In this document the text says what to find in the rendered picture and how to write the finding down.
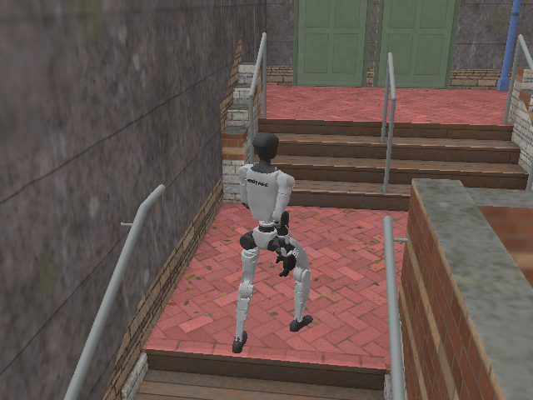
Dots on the robot head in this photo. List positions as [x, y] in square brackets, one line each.
[265, 145]

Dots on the left robot upper arm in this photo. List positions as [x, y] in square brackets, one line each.
[242, 172]

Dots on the right robot forearm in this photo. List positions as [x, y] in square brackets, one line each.
[283, 235]

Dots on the robot right hand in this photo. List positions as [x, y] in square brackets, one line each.
[288, 264]

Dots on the right robot upper arm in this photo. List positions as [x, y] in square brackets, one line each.
[286, 183]

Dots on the robot left foot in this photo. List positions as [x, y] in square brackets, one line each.
[237, 346]

